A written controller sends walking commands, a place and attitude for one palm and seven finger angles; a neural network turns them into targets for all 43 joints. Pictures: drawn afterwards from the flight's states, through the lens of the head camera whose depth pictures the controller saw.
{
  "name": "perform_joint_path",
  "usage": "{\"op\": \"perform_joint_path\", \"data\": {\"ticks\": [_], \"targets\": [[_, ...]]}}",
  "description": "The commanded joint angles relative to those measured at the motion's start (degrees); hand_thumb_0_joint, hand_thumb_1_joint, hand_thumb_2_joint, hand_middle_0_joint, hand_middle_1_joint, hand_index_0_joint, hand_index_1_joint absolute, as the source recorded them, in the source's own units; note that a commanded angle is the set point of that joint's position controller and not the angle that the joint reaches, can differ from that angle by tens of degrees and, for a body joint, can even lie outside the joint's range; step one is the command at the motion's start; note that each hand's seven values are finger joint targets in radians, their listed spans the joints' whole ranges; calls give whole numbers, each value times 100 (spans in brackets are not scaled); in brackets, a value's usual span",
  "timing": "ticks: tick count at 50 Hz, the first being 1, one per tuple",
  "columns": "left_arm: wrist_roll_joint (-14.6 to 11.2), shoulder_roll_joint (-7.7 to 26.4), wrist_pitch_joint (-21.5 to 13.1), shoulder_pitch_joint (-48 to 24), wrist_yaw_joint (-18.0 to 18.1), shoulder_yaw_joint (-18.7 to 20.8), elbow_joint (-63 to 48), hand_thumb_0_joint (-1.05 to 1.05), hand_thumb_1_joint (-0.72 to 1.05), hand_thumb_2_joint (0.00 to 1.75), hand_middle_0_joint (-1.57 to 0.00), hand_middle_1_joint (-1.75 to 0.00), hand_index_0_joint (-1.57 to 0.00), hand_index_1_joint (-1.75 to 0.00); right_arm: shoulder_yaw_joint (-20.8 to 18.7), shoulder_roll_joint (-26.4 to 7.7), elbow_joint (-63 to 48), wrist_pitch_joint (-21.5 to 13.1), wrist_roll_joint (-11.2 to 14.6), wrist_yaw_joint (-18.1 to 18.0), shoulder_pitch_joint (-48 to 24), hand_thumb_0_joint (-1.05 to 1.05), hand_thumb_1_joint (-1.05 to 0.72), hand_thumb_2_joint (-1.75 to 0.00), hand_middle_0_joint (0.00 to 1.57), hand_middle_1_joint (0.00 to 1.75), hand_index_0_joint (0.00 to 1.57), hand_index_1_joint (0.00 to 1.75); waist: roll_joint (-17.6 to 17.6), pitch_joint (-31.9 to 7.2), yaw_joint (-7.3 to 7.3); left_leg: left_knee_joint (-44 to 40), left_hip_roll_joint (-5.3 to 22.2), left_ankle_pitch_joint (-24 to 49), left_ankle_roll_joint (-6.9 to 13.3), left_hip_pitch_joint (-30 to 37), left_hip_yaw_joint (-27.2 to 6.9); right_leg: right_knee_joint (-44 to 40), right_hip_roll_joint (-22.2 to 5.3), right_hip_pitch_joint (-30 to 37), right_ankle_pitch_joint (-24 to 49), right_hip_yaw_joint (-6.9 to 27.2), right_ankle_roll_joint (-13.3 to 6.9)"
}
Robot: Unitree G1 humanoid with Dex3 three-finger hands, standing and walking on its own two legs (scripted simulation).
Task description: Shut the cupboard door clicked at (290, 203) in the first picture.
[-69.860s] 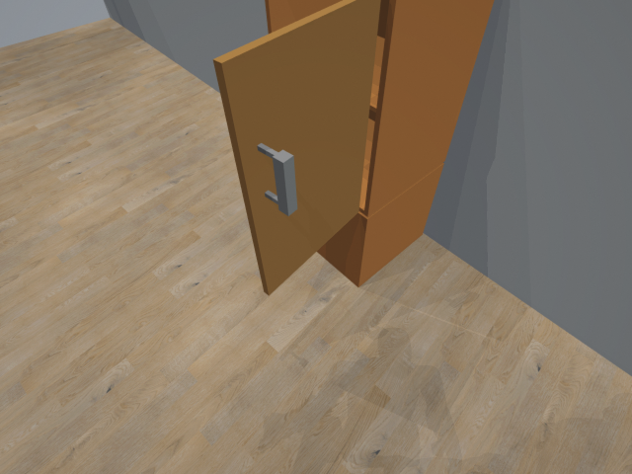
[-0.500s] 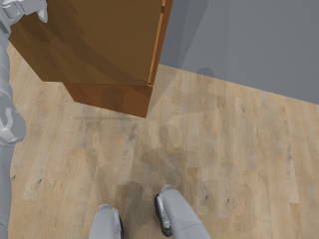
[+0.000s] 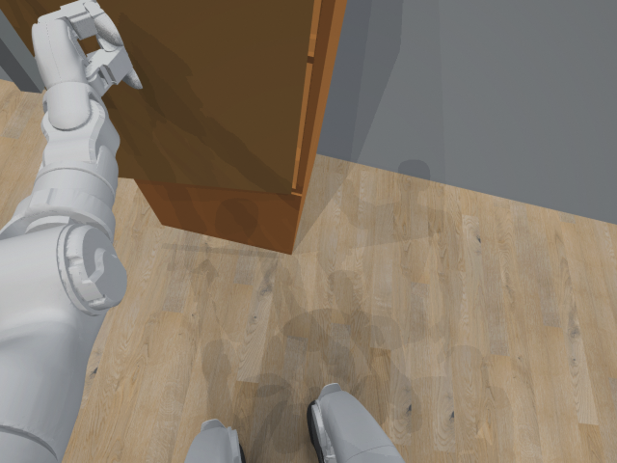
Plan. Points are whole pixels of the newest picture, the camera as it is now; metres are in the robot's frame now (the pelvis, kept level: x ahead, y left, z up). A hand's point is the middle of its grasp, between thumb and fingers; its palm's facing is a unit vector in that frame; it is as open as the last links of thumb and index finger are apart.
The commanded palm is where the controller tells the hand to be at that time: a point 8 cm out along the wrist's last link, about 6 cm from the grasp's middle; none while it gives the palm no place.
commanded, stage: pull the fist back off the door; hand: left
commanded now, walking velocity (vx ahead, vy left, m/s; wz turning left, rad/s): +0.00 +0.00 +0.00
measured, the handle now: (10, 27) +0.65 +0.23 +0.10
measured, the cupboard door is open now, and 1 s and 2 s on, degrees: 9 9 9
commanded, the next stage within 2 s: draw the hand back to the body in 0.44 s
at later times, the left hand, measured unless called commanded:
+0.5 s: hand (124, 117) +0.51 +0.11 +0.10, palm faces +0.12 -0.99 -0.04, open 3.1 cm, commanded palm +0.48 +0.16 +0.10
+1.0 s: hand (4, 195) +0.39 +0.18 +0.16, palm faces +0.15 -0.99 -0.03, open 3.1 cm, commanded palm +0.34 +0.22 +0.16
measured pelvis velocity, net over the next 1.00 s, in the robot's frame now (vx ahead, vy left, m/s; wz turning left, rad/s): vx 0.00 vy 0.00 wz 0.02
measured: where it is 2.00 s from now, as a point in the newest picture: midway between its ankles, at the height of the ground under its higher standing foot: outside the picture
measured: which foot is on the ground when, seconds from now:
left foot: down 0.00-1.00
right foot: down 0.00-1.00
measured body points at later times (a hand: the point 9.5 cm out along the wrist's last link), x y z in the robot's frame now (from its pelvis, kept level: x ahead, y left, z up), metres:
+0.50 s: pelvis -0.01 +0.00 +0.01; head +0.10 +0.00 +0.45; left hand +0.50 +0.16 +0.10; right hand +0.02 -0.26 -0.11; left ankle -0.01 +0.12 -0.66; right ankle +0.03 -0.13 -0.66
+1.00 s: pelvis +0.00 +0.00 +0.05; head +0.03 -0.01 +0.49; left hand +0.38 +0.23 +0.16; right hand +0.09 -0.26 -0.07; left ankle -0.01 +0.12 -0.66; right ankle +0.03 -0.13 -0.66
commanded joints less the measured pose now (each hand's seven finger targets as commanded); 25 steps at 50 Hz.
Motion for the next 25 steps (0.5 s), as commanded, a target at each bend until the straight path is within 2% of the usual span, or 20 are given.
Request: {"op": "perform_joint_path", "data": {"ticks": [1, 3, 4, 5, 6, 7, 9, 11, 13, 15, 16, 17, 20, 21, 22, 23, 24, 25], "targets": [[118, 1188, -742, -1543, 94, -215, -1117, 0, 90, 90, -130, -150, -130, -150, -402, -1040, -199, -48, 19, -23, 1246, 0, -90, -90, 20, 30, 20, 30, 206, -2752, 260, -607, -225, 2365, 190, 1402, 172, -510, 77, 2631, 2494, 35, -79], [29, 840, -696, -1201, -3, -413, -926, 0, 90, 90, -130, -150, -130, -150, -451, -1095, -213, -28, 77, -18, 1221, 0, -90, -90, 20, 30, 20, 30, -121, -2420, 221, -713, -232, 2157, 205, 1366, 233, -662, 85, 2607, 2362, 42, -59], [-87, 722, -636, -1119, -77, -455, -933, 0, 90, 90, -130, -150, -130, -150, -487, -1120, -231, -8, 116, -34, 1206, 0, -90, -90, 20, 30, 20, 30, -376, -2395, 210, -770, -251, 2015, 214, 1336, 243, -725, 98, 2716, 2291, 50, -46], [-213, 649, -602, -1153, -152, -468, -1012, 0, 90, 90, -130, -150, -130, -150, -508, -1140, -253, 4, 145, -55, 1170, 0, -90, -90, 20, 30, 20, 30, -440, -2393, 228, -840, -278, 1893, 216, 1351, 258, -790, 98, 2804, 2221, 65, -44], [-368, 448, -595, -1189, -239, -562, -1166, 0, 90, 90, -130, -150, -130, -150, -526, -1132, -278, -2, 182, -69, 1103, 0, -90, -90, 20, 30, 20, 30, -440, -2428, 240, -870, -313, 1792, 220, 1389, 283, -841, 96, 2846, 2147, 84, -41], [-496, 472, -694, -1416, -282, -494, -1496, 0, 90, 90, -130, -150, -130, -150, -542, -1121, -267, -9, 185, -103, 1095, 0, -90, -90, 20, 30, 20, 30, -292, -2570, 278, -884, -319, 1906, 213, 1601, 276, -822, 86, 2874, 2221, 84, -64], [-656, 165, -907, -1631, -316, -665, -1940, 0, 90, 90, -130, -150, -130, -150, -566, -1054, -204, -56, 193, -123, 948, 0, -90, -90, 20, 30, 20, 30, 40, -2731, 307, -843, -307, 2042, 179, 1965, 249, -760, 86, 2671, 2198, 52, -60], [-650, 185, -1199, -1753, -254, -687, -2385, 0, 90, 90, -130, -150, -130, -150, -592, -1028, -139, -119, 177, -142, 858, 0, -90, -90, 20, 30, 20, 30, 145, -2950, 355, -790, -296, 2106, 161, 2184, 204, -683, 79, 2633, 2182, 62, -57], [-558, -64, -1437, -2029, -133, -973, -2612, 0, 90, 90, -130, -150, -130, -150, -605, -994, -14, -169, 157, -151, 789, 0, -90, -90, 20, 30, 20, 30, 398, -2985, 265, -737, -274, 2172, 127, 2498, 124, -615, 61, 2264, 2037, 9, -47], [-424, 12, -1534, -1872, -22, -940, -2632, 0, 90, 90, -130, -150, -130, -150, -631, -1014, 57, -194, 143, -151, 723, 0, -90, -90, 20, 30, 20, 30, 537, -3024, 344, -717, -263, 2273, 88, 2640, 77, -535, 40, 2144, 1967, -27, -76], [-374, -95, -1508, -1674, 7, -1034, -2489, 0, 90, 90, -130, -150, -130, -150, -624, -1001, 69, -185, 154, -154, 677, 0, -90, -90, 20, 30, 20, 30, 460, -2963, 363, -747, -265, 2284, 79, 2652, 74, -532, 38, 2154, 1952, -48, -84], [-372, -36, -1481, -1507, 35, -958, -2504, 0, 90, 90, -130, -150, -130, -150, -627, -1020, 43, -176, 156, -165, 671, 0, -90, -90, 20, 30, 20, 30, 536, -3034, 438, -757, -268, 2392, 74, 2722, 89, -510, 36, 2185, 1991, -61, -103], [-326, -171, -1204, -1316, 84, -1055, -2023, 0, 90, 90, -130, -150, -130, -150, -591, -1005, 32, -127, 197, -194, 542, 0, -90, -90, 20, 30, 20, 30, 260, -2626, 409, -886, -293, 2136, 70, 2420, 103, -603, 16, 2233, 1864, -83, -82], [-314, -16, -1100, -1234, 111, -951, -1796, 0, 90, 90, -130, -150, -130, -150, -580, -1029, 4, -98, 217, -219, 500, 0, -90, -90, 20, 30, 20, 30, 23, -2385, 422, -949, -306, 1848, 89, 2176, 114, -665, 18, 2326, 1714, -60, -81], [-349, 49, -1046, -1295, 137, -877, -1721, 0, 90, 90, -130, -150, -130, -150, -552, -1042, -25, -91, 217, -251, 499, 0, -90, -90, 20, 30, 20, 30, -43, -2282, 406, -994, -328, 1729, 118, 2046, 114, -698, 20, 2374, 1665, -43, -81], [-370, 173, -1030, -1422, 173, -780, -1763, 0, 90, 90, -130, -150, -130, -150, -539, -1039, -51, -94, 228, -275, 451, 0, -90, -90, 20, 30, 20, 30, -156, -2342, 406, -1019, -334, 1676, 127, 1976, 114, -697, 4, 2478, 1675, -19, -65], [-401, -49, -994, -1352, 176, -917, -1669, 0, 90, 90, -130, -150, -130, -150, -536, -1003, -92, -104, 241, -283, 368, 0, -90, -90, 20, 30, 20, 30, -212, -2228, 383, -1024, -345, 1590, 135, 1943, 143, -745, 13, 2460, 1632, -8, -64], [-471, -64, -1022, -1455, 185, -874, -1681, 0, 90, 90, -130, -150, -130, -150, -520, -1006, -97, -135, 233, -287, 361, 0, -90, -90, 20, 30, 20, 30, -385, -2204, 347, -1022, -350, 1511, 149, 1856, 140, -770, 5, 2493, 1597, 3, -46]]}}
